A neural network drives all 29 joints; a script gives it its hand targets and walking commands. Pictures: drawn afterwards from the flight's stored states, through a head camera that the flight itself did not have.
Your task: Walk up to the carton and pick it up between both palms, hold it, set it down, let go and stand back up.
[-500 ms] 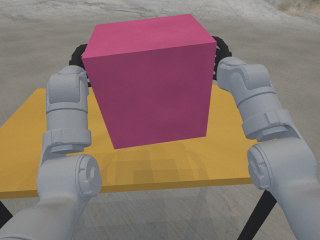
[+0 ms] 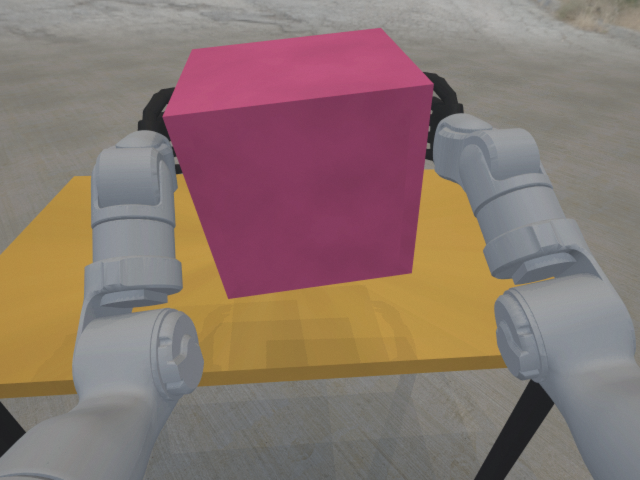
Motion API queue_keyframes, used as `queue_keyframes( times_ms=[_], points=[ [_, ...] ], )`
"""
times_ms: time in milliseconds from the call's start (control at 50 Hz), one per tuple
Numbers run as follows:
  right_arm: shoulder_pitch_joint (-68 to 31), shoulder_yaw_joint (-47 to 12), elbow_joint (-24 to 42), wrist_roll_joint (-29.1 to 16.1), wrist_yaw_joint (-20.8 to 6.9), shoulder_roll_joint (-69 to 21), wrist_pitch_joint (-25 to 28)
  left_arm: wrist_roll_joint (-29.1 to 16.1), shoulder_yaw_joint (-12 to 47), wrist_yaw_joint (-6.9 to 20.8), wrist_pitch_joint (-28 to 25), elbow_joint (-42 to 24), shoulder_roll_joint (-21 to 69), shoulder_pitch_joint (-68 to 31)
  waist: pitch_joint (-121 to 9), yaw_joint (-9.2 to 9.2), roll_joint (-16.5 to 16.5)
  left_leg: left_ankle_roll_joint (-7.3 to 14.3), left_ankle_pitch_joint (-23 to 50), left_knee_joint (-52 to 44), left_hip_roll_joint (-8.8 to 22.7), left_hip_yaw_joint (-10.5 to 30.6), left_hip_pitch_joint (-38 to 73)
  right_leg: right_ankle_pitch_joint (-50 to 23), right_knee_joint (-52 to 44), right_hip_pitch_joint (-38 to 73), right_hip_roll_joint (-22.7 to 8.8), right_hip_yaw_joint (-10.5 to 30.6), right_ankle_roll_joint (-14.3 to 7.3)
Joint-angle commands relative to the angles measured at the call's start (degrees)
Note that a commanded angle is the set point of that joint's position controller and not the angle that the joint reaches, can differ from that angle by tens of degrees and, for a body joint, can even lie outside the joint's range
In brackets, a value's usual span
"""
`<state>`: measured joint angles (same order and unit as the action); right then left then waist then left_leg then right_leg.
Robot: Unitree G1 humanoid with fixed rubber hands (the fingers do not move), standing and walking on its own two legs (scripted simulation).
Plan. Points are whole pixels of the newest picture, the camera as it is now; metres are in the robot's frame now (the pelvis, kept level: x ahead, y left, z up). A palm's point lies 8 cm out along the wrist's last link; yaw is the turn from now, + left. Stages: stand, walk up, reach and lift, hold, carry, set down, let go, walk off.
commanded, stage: hold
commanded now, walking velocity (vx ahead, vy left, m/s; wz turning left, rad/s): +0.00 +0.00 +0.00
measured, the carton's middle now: (304, 163) +0.40 +0.01 +0.27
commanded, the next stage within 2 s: none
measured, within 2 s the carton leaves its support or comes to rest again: neither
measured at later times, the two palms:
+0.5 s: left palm (154, 151) +0.38 +0.18 +0.30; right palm (445, 134) +0.37 -0.14 +0.32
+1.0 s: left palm (156, 151) +0.38 +0.18 +0.30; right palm (446, 135) +0.37 -0.14 +0.32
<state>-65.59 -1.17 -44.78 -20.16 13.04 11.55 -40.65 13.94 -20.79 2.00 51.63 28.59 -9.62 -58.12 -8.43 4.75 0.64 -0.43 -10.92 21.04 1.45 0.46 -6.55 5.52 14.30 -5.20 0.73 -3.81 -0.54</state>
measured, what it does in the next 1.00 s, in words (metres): stands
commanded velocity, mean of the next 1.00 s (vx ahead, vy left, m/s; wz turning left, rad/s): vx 0.00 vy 0.00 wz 0.00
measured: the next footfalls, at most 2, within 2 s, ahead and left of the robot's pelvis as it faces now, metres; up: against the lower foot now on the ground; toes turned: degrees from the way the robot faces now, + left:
none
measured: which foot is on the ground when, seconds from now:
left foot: down 0.00-1.00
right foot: down 0.00-1.00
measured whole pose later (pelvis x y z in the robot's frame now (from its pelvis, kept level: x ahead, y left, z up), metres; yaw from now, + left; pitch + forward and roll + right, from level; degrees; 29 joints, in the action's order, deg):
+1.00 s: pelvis +0.00 +0.00 +0.00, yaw +0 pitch -3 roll -1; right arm -65.6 -1.0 -44.7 -19.9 13.1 11.5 -40.8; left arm 13.8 -20.8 2.0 51.5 28.8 -9.7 -58.3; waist -8.7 4.7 0.6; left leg -0.5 -10.8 21.0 1.5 0.5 -6.9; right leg 5.5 14.4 -5.6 0.8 -3.7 -0.6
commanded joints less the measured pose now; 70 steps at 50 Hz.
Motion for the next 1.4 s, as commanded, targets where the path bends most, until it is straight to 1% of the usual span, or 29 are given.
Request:
queue_keyframes(
  times_ms=[0,40,100,180,240,300,400,440,540,580,660,740,840,920,940,1000,1040,1060,1120,1180,1260,1380],
  points=[
    [-45.06,-7.8,18.67,-10.74,-8.22,-33.0,2.97,-13.97,18.21,10.57,-4.55,-10.76,32.06,-44.22,-21.34,0.5,-4.2,-2.28,10.21,-3.91,-3.73,0.95,-5.32,-11.93,2.29,17.21,3.12,5.0,1.04],
    [-44.58,-7.68,18.03,-10.54,-8.19,-33.08,2.82,-13.8,18.06,10.59,-4.55,-10.66,31.85,-44.25,-20.63,0.64,-3.99,-2.17,9.38,-4.13,-3.74,0.89,-5.55,-11.38,2.19,16.85,3.0,5.06,1.12],
    [-45.01,-7.65,17.88,-10.32,-8.34,-33.15,2.88,-13.46,17.73,10.68,-4.48,-10.13,31.78,-44.18,-20.22,0.18,-3.69,-1.86,8.33,-4.52,-3.59,0.92,-6.17,-10.19,2.16,16.59,3.01,5.02,1.03],
    [-45.1,-7.82,18.48,-10.61,-8.28,-33.35,2.9,-13.75,17.99,10.52,-4.51,-10.76,31.93,-44.42,-21.01,0.36,-3.84,-2.0,9.36,-4.15,-3.71,0.95,-5.68,-11.32,2.25,16.91,3.03,5.11,1.08],
    [-45.11,-7.82,18.26,-10.42,-8.32,-33.63,2.86,-13.75,17.81,10.56,-4.61,-10.71,31.77,-44.72,-20.8,0.24,-3.46,-1.79,8.47,-4.33,-3.73,0.85,-5.99,-10.83,2.23,16.75,2.94,5.08,1.17],
    [-45.1,-7.32,17.55,-10.04,-8.37,-33.35,2.86,-13.45,17.61,10.66,-4.51,-9.6,31.78,-44.3,-20.02,0.26,-3.62,-1.73,7.36,-4.7,-3.62,0.9,-6.72,-9.91,2.14,16.74,2.89,5.17,1.0],
    [-45.04,-7.3,17.68,-10.17,-8.25,-33.07,2.78,-13.65,17.74,10.77,-4.48,-9.7,31.65,-44.29,-20.42,0.39,-3.96,-1.95,8.04,-4.48,-3.71,0.87,-6.41,-10.71,2.23,16.89,2.89,5.22,1.06],
    [-45.07,-6.93,16.98,-9.95,-8.34,-32.83,2.74,-13.56,17.7,10.85,-4.51,-9.29,31.71,-44.52,-19.97,0.49,-4.22,-1.91,7.03,-4.85,-3.58,0.91,-6.88,-9.59,2.1,16.66,2.85,5.16,0.93],
    [-44.84,-6.85,16.83,-9.88,-8.4,-32.77,2.82,-13.75,17.95,10.81,-4.74,-9.25,32.01,-44.59,-20.21,0.67,-4.38,-2.11,7.66,-4.7,-3.5,1.12,-6.57,-10.22,2.24,16.7,2.93,5.19,0.8],
    [-45.07,-7.15,17.24,-10.01,-8.41,-33.11,2.91,-13.75,17.75,10.83,-4.84,-9.75,31.98,-44.65,-20.48,0.38,-4.0,-2.03,8.21,-4.68,-3.51,1.09,-6.59,-10.64,2.33,16.94,3.02,5.1,0.87],
    [-44.78,-7.64,17.74,-10.44,-8.4,-33.28,2.85,-13.95,17.92,10.6,-4.8,-10.6,31.88,-44.73,-21.33,0.37,-4.02,-2.15,9.52,-4.27,-3.61,1.04,-5.76,-11.54,2.4,17.21,3.06,5.09,0.99],
    [-45.08,-7.17,16.8,-9.95,-8.59,-32.94,2.87,-13.35,17.12,10.67,-4.6,-9.09,31.62,-44.19,-19.69,-0.07,-3.45,-1.67,7.29,-4.98,-3.47,1.03,-6.78,-9.28,1.96,16.49,3.02,5.08,0.88],
    [-45.61,-7.54,18.44,-10.42,-8.37,-33.27,3.06,-13.96,17.99,10.62,-4.72,-10.25,31.91,-44.76,-21.72,0.4,-4.03,-2.06,9.33,-4.1,-3.7,1.0,-5.77,-11.57,2.28,17.12,3.02,5.2,0.99],
    [-45.31,-7.3,17.69,-10.26,-8.43,-33.25,2.89,-13.99,17.86,10.6,-4.79,-10.09,31.74,-45.03,-20.89,0.25,-3.85,-1.84,7.56,-4.69,-3.55,1.01,-6.59,-9.89,2.2,16.6,2.96,5.11,0.96],
    [-45.26,-7.14,17.65,-10.18,-8.45,-33.17,2.91,-14.03,18.05,10.56,-4.77,-9.91,31.91,-44.97,-20.87,0.39,-4.24,-1.92,7.62,-4.63,-3.53,1.06,-6.7,-10.03,2.24,16.63,2.94,5.23,0.84],
    [-45.4,-7.33,17.94,-10.29,-8.33,-33.17,2.9,-13.94,17.94,10.55,-4.78,-9.52,31.88,-44.52,-20.94,0.29,-3.97,-1.91,7.98,-4.51,-3.66,1.09,-6.4,-10.7,2.21,16.85,2.88,5.3,0.95],
    [-44.82,-7.03,16.64,-10.02,-8.26,-32.83,2.63,-13.5,17.41,10.74,-4.64,-8.7,31.41,-44.2,-19.83,0.37,-3.62,-1.74,6.86,-4.88,-3.66,1.01,-6.67,-9.65,1.93,16.4,2.8,5.29,0.99],
    [-45.12,-7.03,16.66,-9.93,-8.29,-32.98,2.69,-13.51,17.16,10.85,-4.68,-8.65,31.31,-44.39,-19.68,0.1,-3.43,-1.61,6.61,-4.99,-3.63,0.96,-7.06,-9.41,1.96,16.41,2.76,5.28,1.01],
    [-45.52,-7.34,17.56,-10.21,-8.33,-33.47,2.9,-13.88,17.56,10.77,-4.92,-9.68,31.52,-45.03,-21.02,0.23,-3.78,-1.77,7.73,-4.6,-3.65,1.01,-6.84,-10.57,2.31,16.93,2.82,5.27,1.04],
    [-45.55,-7.64,18.13,-10.57,-8.23,-33.35,2.85,-13.83,17.31,10.63,-4.77,-9.73,31.43,-44.55,-21.33,-0.01,-3.44,-1.85,8.88,-4.28,-3.71,0.98,-6.15,-11.39,2.27,17.06,2.95,5.19,1.09],
    [-44.61,-7.6,18.2,-10.59,-8.07,-32.95,2.69,-13.94,17.87,10.82,-4.62,-10.24,31.52,-44.12,-21.0,0.63,-3.76,-2.09,9.3,-4.14,-3.7,1.1,-5.78,-12.01,2.27,17.01,2.96,5.21,1.02],
    [-44.9,-7.56,18.75,-10.58,-8.14,-32.88,2.61,-13.92,18.05,10.73,-4.52,-10.56,31.67,-44.19,-21.05,0.44,-4.1,-2.14,8.92,-4.29,-3.68,1.08,-6.08,-11.26,2.24,17.02,2.95,5.18,0.97]
  ],
)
